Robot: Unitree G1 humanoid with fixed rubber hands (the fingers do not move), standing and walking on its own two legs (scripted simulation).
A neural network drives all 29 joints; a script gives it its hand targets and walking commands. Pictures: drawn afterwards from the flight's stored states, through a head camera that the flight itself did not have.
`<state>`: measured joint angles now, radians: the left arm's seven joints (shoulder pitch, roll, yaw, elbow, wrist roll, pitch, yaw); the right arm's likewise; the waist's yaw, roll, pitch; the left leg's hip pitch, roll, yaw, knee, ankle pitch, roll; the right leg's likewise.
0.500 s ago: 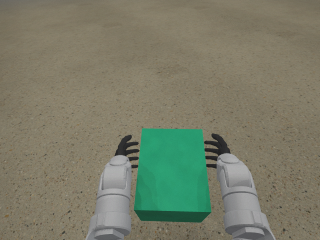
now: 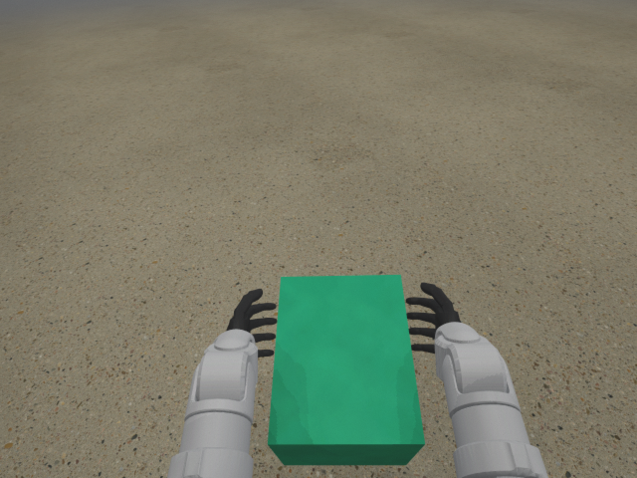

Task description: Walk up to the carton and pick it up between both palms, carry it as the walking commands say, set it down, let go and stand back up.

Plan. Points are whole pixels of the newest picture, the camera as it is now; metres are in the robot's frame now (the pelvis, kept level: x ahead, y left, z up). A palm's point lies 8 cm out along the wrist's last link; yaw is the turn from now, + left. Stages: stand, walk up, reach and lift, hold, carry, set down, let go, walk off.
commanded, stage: reach and lift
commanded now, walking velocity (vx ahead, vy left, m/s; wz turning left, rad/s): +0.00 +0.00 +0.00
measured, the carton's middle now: (342, 369) +0.30 +0.00 -0.03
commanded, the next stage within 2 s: hold in 0.02 s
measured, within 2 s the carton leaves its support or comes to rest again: neither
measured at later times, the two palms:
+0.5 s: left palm (238, 348) +0.28 +0.13 +0.05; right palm (448, 340) +0.28 -0.14 +0.06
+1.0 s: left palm (245, 343) +0.28 +0.12 +0.06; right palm (452, 338) +0.28 -0.14 +0.06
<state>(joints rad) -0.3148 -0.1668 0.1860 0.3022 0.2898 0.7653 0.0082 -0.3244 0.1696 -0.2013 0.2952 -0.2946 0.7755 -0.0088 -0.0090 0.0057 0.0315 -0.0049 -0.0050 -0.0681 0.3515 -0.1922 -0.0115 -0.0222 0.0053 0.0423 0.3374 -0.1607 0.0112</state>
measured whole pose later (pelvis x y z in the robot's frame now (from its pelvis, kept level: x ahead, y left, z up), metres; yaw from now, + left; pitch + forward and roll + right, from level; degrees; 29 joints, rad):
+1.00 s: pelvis -0.02 +0.00 -0.02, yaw -1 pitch +1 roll +0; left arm -0.32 -0.17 0.09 0.04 0.20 0.89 0.12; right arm -0.33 0.17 -0.15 0.04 -0.21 0.88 -0.11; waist 0.01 0.01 -0.06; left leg -0.38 -0.01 -0.06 0.65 -0.28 -0.02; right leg -0.40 0.02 0.05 0.63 -0.24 0.01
